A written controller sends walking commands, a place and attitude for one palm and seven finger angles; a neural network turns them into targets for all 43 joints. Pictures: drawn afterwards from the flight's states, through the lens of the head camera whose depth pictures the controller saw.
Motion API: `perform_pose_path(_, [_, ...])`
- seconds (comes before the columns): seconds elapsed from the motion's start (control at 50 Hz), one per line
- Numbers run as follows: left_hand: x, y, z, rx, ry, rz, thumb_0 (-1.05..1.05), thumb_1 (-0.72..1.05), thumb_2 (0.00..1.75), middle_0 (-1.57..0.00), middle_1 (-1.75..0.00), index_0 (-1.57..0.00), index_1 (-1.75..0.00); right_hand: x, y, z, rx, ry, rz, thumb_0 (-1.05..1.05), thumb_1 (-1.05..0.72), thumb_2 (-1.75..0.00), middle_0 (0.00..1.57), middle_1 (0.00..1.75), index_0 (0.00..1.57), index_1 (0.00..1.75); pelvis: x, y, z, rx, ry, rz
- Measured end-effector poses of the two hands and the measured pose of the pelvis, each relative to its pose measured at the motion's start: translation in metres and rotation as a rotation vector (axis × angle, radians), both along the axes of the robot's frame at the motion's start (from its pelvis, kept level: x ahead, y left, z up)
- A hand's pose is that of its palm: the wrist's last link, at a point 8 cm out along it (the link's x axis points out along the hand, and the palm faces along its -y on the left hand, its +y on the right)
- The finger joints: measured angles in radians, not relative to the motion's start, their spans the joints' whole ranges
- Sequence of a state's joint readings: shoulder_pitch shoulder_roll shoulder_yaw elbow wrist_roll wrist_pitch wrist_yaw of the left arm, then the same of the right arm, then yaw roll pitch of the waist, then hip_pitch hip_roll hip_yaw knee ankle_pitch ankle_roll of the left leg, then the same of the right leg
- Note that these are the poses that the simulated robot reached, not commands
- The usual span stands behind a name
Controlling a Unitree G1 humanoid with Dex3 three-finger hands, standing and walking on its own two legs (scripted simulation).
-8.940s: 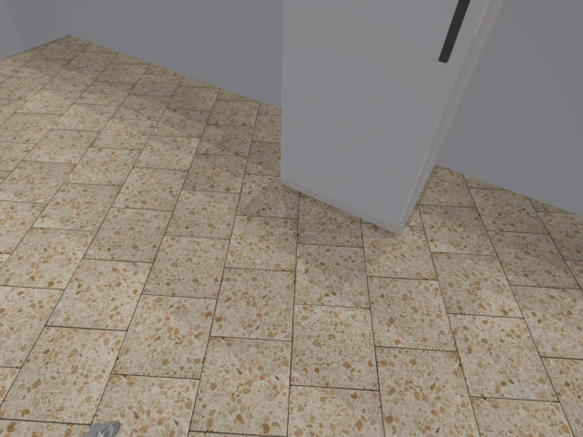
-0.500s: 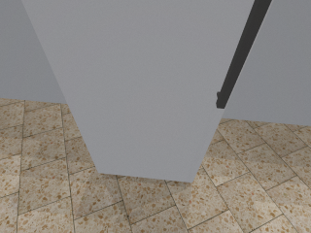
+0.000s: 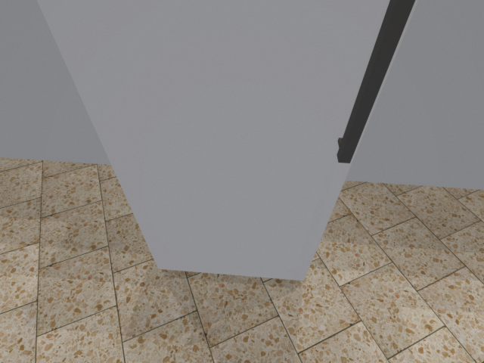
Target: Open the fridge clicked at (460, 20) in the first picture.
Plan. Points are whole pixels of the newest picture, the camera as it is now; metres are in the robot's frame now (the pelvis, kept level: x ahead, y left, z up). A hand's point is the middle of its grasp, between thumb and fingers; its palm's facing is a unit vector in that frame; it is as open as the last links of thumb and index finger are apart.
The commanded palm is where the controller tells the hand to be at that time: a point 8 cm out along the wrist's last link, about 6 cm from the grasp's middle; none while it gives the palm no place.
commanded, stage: look again from close up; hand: right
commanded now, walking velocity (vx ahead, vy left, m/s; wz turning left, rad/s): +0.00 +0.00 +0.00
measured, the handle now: (375, 57) +0.53 -0.19 +0.26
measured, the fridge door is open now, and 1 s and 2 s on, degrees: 0 0 0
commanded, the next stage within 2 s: shuffle to correct the standing spot in 0.10 s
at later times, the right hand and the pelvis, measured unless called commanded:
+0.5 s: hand out of the picture -0.01 -0.18 -0.19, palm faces +0.07 +0.98 -0.16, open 7.4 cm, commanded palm none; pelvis +0.02 -0.01 -0.01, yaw +0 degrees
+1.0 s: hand out of the picture +0.12 -0.19 -0.18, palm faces +0.09 +0.97 -0.21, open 7.3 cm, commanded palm none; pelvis +0.05 -0.01 -0.01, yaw -3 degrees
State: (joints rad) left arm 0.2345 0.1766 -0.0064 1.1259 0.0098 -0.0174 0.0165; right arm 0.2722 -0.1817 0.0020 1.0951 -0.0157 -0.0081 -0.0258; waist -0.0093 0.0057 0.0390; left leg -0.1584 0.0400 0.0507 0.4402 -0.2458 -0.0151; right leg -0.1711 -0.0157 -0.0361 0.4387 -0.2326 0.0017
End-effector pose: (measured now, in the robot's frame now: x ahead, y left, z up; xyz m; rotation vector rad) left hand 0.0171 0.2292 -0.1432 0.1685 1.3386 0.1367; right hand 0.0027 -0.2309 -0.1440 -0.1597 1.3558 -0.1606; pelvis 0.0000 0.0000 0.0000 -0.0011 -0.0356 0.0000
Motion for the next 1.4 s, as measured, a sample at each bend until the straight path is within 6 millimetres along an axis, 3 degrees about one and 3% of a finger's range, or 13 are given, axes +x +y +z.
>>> perform_pose_path(0.3, [-0.022,-0.004,-0.003,-0.012,0.040,0.011,0.01,0.91,0.90,-0.20,-0.30,-0.20,-0.30,-0.007,0.001,-0.001,0.001,0.007,-0.003,0.00,-0.91,-0.90,0.20,0.30,0.20,0.30,-0.006,0.000,-0.001,-0.002,0.006,0.000])
perform_pose_path(0.44, [-0.029,-0.012,-0.008,-0.021,0.097,0.022,0.01,0.91,0.90,-0.20,-0.30,-0.20,-0.30,-0.017,0.005,-0.011,0.031,0.050,-0.044,0.00,-0.91,-0.90,0.20,0.30,0.20,0.30,0.012,-0.003,-0.008,0.007,0.018,-0.004])
perform_pose_path(0.56, [-0.020,-0.027,-0.008,-0.012,0.104,0.057,0.01,0.91,0.90,-0.20,-0.30,-0.20,-0.30,-0.017,0.002,-0.021,0.065,0.129,-0.058,0.00,-0.91,-0.90,0.20,0.30,0.20,0.30,0.039,-0.013,-0.014,-0.001,0.028,0.011])
perform_pose_path(0.62, [-0.019,-0.034,-0.006,-0.015,0.106,0.086,0.00,0.91,0.90,-0.20,-0.30,-0.20,-0.30,0.002,0.001,-0.018,0.056,0.150,-0.025,0.00,-0.91,-0.90,0.20,0.30,0.20,0.30,0.051,-0.014,-0.012,-0.003,0.033,0.022])
perform_pose_path(0.76, [-0.020,-0.040,-0.013,-0.073,0.215,0.100,0.00,0.90,0.90,-0.20,-0.30,-0.20,-0.30,0.081,0.001,-0.007,-0.015,-0.002,-0.010,0.01,-0.93,-0.90,0.20,0.30,0.20,0.30,0.070,-0.001,-0.012,-0.019,0.028,-0.001])
perform_pose_path(0.84, [0.002,-0.030,-0.019,-0.071,0.198,0.099,0.01,0.90,0.90,-0.20,-0.30,-0.20,-0.30,0.108,-0.002,0.000,-0.047,-0.074,-0.010,0.01,-0.93,-0.90,0.20,0.30,0.20,0.30,0.073,0.002,-0.011,-0.011,0.033,-0.034])
perform_pose_path(0.9, [0.028,-0.021,-0.019,-0.046,0.152,0.065,0.01,0.91,0.90,-0.20,-0.30,-0.20,-0.30,0.115,-0.003,0.001,-0.051,-0.115,-0.020,0.01,-0.92,-0.90,0.20,0.30,0.20,0.30,0.066,0.001,-0.010,-0.014,0.030,-0.047])
perform_pose_path(0.98, [0.064,-0.014,-0.012,0.003,0.043,0.024,0.01,0.91,0.90,-0.20,-0.30,-0.20,-0.30,0.109,-0.005,-0.005,-0.022,-0.132,-0.037,0.00,-0.92,-0.90,0.20,0.30,0.20,0.30,0.054,-0.007,-0.010,-0.012,0.025,-0.046])
perform_pose_path(1.06, [0.081,-0.014,-0.003,0.049,-0.067,0.006,0.01,0.92,0.90,-0.20,-0.30,-0.20,-0.30,0.095,-0.018,-0.018,0.007,-0.116,-0.049,0.00,-0.93,-0.90,0.20,0.30,0.20,0.30,0.045,-0.019,-0.016,-0.008,0.011,-0.032])
perform_pose_path(1.2, [0.078,-0.030,0.007,0.033,-0.101,-0.033,0.01,0.92,0.90,-0.20,-0.30,-0.20,-0.30,0.061,-0.027,-0.008,0.011,-0.065,-0.065,0.00,-0.92,-0.90,0.20,0.30,0.20,0.30,0.034,-0.026,-0.005,-0.010,0.024,-0.030])
perform_pose_path(1.4, [0.055,-0.022,-0.004,-0.017,-0.085,-0.001,0.00,0.93,0.90,-0.20,-0.30,-0.20,-0.30,0.000,-0.008,0.002,0.005,0.045,-0.039,0.00,-0.91,-0.90,0.20,0.30,0.20,0.30,0.016,-0.019,-0.003,-0.009,0.023,-0.017])
